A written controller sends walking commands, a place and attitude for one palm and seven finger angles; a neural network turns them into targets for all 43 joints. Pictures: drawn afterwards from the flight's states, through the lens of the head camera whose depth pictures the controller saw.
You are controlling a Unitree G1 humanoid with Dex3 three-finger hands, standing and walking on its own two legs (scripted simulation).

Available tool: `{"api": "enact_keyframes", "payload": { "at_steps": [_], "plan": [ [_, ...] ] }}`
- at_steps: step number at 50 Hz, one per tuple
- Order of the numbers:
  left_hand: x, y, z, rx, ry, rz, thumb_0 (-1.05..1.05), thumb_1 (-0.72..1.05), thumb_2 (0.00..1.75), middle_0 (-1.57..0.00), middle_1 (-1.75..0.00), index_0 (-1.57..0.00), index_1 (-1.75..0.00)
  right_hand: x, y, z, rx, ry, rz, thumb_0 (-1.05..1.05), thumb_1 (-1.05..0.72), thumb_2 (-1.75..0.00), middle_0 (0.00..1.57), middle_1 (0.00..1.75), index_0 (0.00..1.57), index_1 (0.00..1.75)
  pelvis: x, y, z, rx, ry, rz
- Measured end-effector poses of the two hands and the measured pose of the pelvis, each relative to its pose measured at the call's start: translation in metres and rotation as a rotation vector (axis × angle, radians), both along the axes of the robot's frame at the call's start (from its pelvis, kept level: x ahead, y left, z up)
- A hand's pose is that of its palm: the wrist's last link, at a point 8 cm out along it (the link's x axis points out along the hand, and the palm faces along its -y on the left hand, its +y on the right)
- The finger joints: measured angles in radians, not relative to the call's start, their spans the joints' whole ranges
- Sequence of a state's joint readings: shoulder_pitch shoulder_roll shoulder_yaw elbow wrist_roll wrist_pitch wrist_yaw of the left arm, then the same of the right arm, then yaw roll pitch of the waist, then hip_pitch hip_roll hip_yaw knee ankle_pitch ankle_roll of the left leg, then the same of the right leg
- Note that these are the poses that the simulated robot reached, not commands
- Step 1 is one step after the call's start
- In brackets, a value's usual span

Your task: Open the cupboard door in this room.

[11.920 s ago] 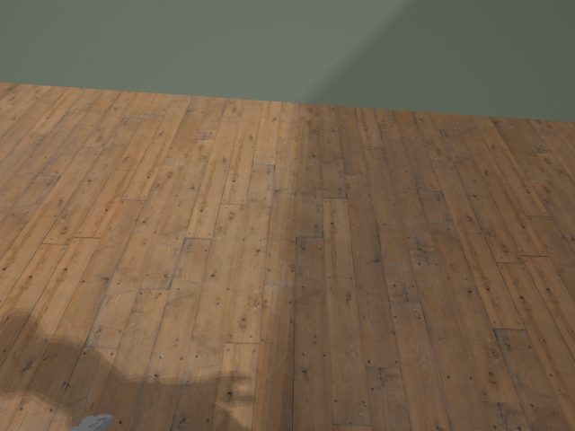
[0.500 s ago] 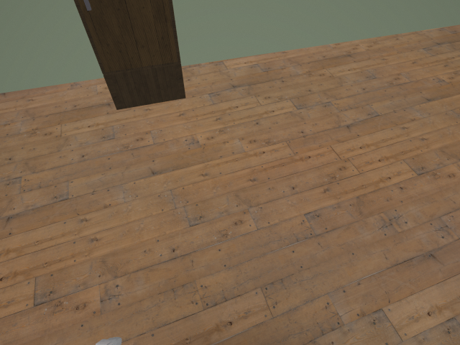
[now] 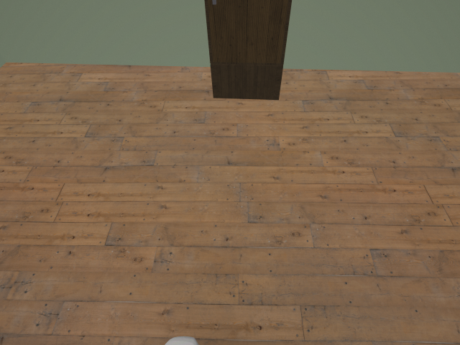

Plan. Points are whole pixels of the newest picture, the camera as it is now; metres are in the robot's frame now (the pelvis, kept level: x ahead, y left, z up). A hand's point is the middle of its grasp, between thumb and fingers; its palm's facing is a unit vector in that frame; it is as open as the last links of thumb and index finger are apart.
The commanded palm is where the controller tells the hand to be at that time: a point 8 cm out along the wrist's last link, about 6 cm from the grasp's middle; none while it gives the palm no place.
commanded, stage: turn or walk to find it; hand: left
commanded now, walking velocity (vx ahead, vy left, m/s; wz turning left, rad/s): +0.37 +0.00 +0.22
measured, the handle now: out of the picture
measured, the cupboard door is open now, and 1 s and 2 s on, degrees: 0 0 0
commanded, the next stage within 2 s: stand and wait in 0.40 s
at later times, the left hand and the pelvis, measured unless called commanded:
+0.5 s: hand (141, 301) +0.22 +0.22 -0.17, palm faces +0.12 -0.97 -0.22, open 7.4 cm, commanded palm none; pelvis +0.14 +0.02 -0.02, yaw +7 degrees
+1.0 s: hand (144, 322) +0.18 +0.21 -0.18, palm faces +0.20 -0.96 -0.17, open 7.3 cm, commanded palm none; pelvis +0.20 +0.03 +0.00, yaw +9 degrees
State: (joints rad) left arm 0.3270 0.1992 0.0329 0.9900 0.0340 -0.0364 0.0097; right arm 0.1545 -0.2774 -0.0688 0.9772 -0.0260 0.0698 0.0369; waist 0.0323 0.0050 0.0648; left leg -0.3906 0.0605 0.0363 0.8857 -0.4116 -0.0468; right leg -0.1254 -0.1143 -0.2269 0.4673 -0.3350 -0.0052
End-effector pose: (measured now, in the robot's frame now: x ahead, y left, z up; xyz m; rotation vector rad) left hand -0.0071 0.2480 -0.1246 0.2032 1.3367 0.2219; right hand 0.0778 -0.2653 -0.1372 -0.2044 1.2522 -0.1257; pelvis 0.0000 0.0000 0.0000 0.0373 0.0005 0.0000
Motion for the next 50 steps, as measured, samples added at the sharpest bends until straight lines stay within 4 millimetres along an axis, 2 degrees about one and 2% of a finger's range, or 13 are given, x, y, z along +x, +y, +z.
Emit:
{"api": "enact_keyframes", "payload": {
  "at_steps": [6,8,10,13,17,22,25,28,33,37,41,45,50],
  "plan": [
    [-0.068,0.026,-0.017,-0.039,0.204,0.135,0.01,0.91,0.89,-0.2,-0.3,-0.2,-0.3,0.081,0.056,0.004,0.009,-0.133,0.128,0.01,-0.91,-0.9,0.2,0.3,0.19,0.3,0.026,0.029,-0.013,-0.025,0.005,0.037],
    [-0.074,0.033,-0.021,-0.052,0.263,0.143,0.01,0.91,0.89,-0.2,-0.3,-0.2,-0.3,0.096,0.073,0.005,0.016,-0.18,0.133,0.01,-0.91,-0.9,0.2,0.3,0.2,0.3,0.034,0.037,-0.015,-0.018,-0.009,0.03],
    [-0.063,0.037,-0.021,-0.059,0.276,0.141,0.01,0.91,0.89,-0.2,-0.3,-0.2,-0.3,0.099,0.085,0.007,0.028,-0.19,0.119,0.01,-0.91,-0.9,0.2,0.3,0.2,0.3,0.045,0.043,-0.012,-0.025,-0.017,0.029],
    [-0.021,0.042,-0.019,-0.069,0.208,0.126,0.01,0.91,0.89,-0.2,-0.3,-0.2,-0.3,0.088,0.094,0.006,0.039,-0.138,0.087,0.0,-0.91,-0.9,0.2,0.3,0.2,0.3,0.063,0.047,-0.005,-0.032,-0.024,0.048],
    [0.057,0.043,-0.019,-0.071,0.055,0.099,0.01,0.91,0.9,-0.2,-0.3,-0.2,-0.3,0.074,0.077,0.005,-0.005,-0.048,0.039,-0.02,-0.96,-0.9,0.2,0.3,0.2,0.3,0.085,0.048,-0.002,-0.026,-0.029,0.077],
    [0.159,0.032,-0.016,-0.061,-0.127,0.06,0.01,0.91,0.9,-0.2,-0.3,-0.2,-0.3,0.057,0.055,-0.008,-0.016,0.115,0.019,-0.01,-0.94,-0.9,0.2,0.3,0.2,0.3,0.116,0.036,-0.007,-0.012,-0.033,0.111],
    [0.21,0.023,-0.016,-0.037,-0.21,0.028,0.01,0.91,0.9,-0.2,-0.3,-0.2,-0.3,0.059,0.041,-0.024,-0.008,0.182,0.003,0.0,-0.93,-0.9,0.2,0.3,0.2,0.3,0.14,0.024,-0.018,-0.005,-0.037,0.125],
    [0.239,0.013,-0.018,-0.011,-0.263,0.013,0.0,0.91,0.89,-0.2,-0.3,-0.2,-0.3,0.073,0.03,-0.039,0.0,0.212,0.0,0.01,-0.92,-0.9,0.2,0.3,0.2,0.3,0.155,0.014,-0.028,-0.012,-0.043,0.144],
    [0.241,0.0,-0.01,-0.01,-0.223,0.044,0.0,0.91,0.89,-0.2,-0.3,-0.2,-0.3,0.116,0.031,-0.034,0.021,0.166,0.042,0.01,-0.92,-0.9,0.2,0.3,0.2,0.3,0.167,0.008,-0.018,-0.019,-0.044,0.17],
    [0.23,-0.005,-0.008,-0.026,-0.174,0.081,0.0,0.91,0.89,-0.2,-0.3,-0.21,-0.3,0.148,0.044,-0.024,0.044,0.109,0.08,0.01,-0.91,-0.9,0.2,0.3,0.19,0.3,0.175,0.007,-0.009,-0.02,-0.032,0.176],
    [0.213,0.001,-0.013,-0.036,-0.143,0.127,0.0,0.92,0.89,-0.2,-0.3,-0.21,-0.3,0.17,0.059,-0.016,0.044,0.067,0.112,0.01,-0.92,-0.9,0.2,0.3,0.2,0.3,0.18,0.012,-0.006,-0.031,-0.027,0.171],
    [0.191,0.008,-0.027,-0.07,-0.084,0.169,0.0,0.92,0.89,-0.2,-0.3,-0.21,-0.3,0.176,0.066,-0.012,0.013,0.038,0.12,0.01,-0.94,-0.9,0.2,0.3,0.2,0.3,0.186,0.023,-0.01,-0.054,-0.032,0.166],
    [0.172,0.009,-0.024,-0.11,0.024,0.172,0.01,0.91,0.89,-0.2,-0.3,-0.2,-0.3,0.162,0.074,-0.001,0.017,0.06,0.079,0.01,-0.93,-0.9,0.2,0.3,0.2,0.3,0.202,0.03,0.0,-0.053,-0.027,0.159]
  ]
}}
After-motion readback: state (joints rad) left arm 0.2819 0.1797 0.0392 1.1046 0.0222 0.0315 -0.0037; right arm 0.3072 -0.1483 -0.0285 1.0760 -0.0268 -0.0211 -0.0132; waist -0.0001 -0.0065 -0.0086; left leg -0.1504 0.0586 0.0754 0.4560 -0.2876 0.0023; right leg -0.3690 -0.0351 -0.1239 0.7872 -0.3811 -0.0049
